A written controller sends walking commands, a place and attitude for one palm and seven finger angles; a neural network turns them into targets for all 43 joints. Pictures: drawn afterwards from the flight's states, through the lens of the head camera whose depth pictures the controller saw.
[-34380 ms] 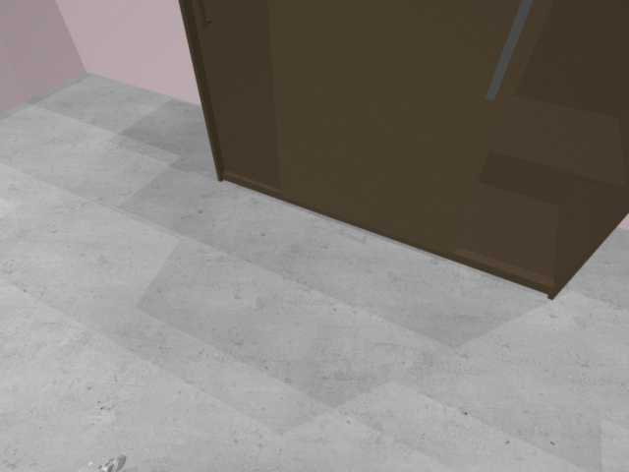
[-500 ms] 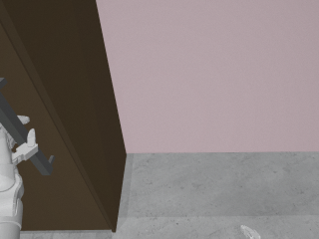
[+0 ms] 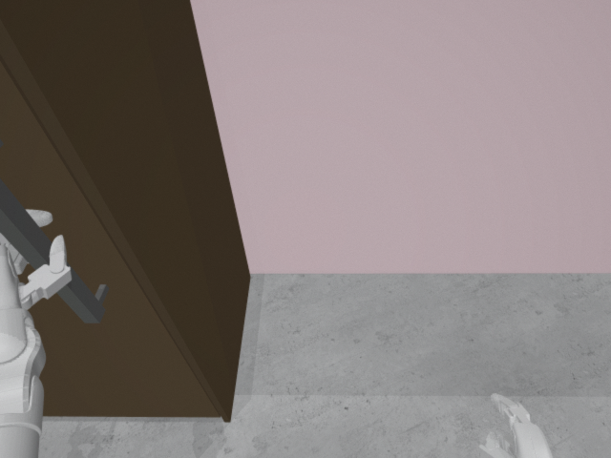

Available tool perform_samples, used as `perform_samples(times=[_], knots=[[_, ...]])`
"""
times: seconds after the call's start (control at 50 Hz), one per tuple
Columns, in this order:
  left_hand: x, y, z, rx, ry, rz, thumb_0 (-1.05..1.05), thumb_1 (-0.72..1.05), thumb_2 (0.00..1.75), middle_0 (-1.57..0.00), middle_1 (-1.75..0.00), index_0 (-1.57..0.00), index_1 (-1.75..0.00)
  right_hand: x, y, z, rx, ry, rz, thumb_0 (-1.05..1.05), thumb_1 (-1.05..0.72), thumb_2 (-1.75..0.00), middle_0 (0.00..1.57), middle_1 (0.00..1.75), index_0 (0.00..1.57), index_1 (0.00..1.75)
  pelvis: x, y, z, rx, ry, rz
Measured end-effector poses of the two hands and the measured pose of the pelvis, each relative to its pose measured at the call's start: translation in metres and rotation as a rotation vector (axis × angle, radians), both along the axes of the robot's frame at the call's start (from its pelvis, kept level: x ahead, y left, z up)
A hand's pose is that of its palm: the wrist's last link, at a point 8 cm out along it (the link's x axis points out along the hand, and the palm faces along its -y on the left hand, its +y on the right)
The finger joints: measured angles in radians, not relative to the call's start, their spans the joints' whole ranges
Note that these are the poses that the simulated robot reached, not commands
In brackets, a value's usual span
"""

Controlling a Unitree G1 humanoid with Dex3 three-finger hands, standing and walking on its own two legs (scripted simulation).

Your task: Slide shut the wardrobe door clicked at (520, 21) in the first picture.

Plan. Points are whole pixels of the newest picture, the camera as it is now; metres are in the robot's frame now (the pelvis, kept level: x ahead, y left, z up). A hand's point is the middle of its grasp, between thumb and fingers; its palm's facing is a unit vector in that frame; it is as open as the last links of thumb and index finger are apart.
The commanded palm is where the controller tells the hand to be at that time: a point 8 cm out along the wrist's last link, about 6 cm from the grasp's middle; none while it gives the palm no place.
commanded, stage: stop walking and hold the door there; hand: left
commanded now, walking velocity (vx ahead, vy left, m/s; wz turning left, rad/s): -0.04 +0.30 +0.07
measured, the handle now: (51, 244) +0.33 +0.36 +0.12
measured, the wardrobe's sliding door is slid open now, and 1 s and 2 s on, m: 0.00 0.00 0.00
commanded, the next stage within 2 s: loosen the grip on the handle in 1.76 s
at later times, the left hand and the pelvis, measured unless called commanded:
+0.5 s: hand (52, 271) +0.29 +0.34 +0.12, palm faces +0.38 -0.88 -0.30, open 5.9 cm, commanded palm +0.25 +0.38 +0.12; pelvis -0.05 +0.08 -0.01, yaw -3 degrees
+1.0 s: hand (49, 271) +0.29 +0.34 +0.12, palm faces +0.14 -0.99 -0.09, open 5.9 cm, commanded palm +0.26 +0.37 +0.12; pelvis -0.05 +0.19 -0.01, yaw -1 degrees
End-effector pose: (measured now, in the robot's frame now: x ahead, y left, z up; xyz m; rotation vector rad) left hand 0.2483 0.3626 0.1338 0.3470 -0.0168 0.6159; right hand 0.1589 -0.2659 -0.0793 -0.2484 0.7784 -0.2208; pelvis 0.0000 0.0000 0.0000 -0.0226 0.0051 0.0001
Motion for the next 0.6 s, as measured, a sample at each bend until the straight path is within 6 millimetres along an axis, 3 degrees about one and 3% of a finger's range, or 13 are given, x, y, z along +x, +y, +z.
perform_samples(times=[0.14, 0.38, 0.48, 0.6], knots=[[0.002, 0.007, -0.003, 0.02, -0.029, -0.106, -0.16, 0.61, 0.8, -0.45, -1.38, -0.32, -1.38, -0.018, 0.023, -0.008, -0.014, 0.041, 0.002, 0.01, -0.91, -0.9, 0.2, 0.3, 0.2, 0.3, -0.018, 0.028, -0.007, 0.014, -0.007, 0.028], [0.003, 0.01, -0.002, -0.008, -0.019, -0.184, -0.14, 0.65, 0.77, -0.46, -1.4, -0.34, -1.39, -0.062, 0.105, -0.031, 0.131, 0.065, 0.029, 0.01, -0.91, -0.9, 0.2, 0.3, 0.2, 0.3, -0.04, 0.064, -0.006, 0.024, -0.023, -0.034], [0.004, 0.014, -0.004, 0.002, -0.028, -0.232, -0.15, 0.65, 0.76, -0.46, -1.4, -0.35, -1.39, -0.071, 0.115, -0.042, 0.129, 0.114, 0.059, 0.01, -0.9, -0.9, 0.2, 0.3, 0.2, 0.3, -0.052, 0.08, -0.009, 0.028, -0.027, -0.044], [0.007, 0.021, -0.006, -0.027, -0.068, -0.323, -0.14, 0.63, 0.78, -0.46, -1.4, -0.38, -1.4, -0.084, 0.121, -0.024, 0.058, 0.145, 0.024, 0.02, -0.91, -0.9, 0.2, 0.3, 0.2, 0.3, -0.053, 0.107, 0.0, 0.091, -0.014, -0.025]])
